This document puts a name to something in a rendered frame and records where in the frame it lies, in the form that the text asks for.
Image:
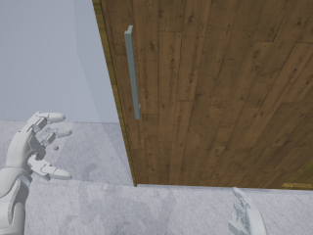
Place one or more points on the handle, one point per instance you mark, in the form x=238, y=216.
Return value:
x=132, y=70

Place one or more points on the wardrobe door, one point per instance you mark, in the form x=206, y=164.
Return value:
x=225, y=89
x=304, y=175

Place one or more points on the robot left hand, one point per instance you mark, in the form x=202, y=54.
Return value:
x=24, y=145

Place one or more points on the robot right hand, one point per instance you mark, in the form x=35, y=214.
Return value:
x=252, y=220

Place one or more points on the left robot forearm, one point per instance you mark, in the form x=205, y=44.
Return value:
x=14, y=183

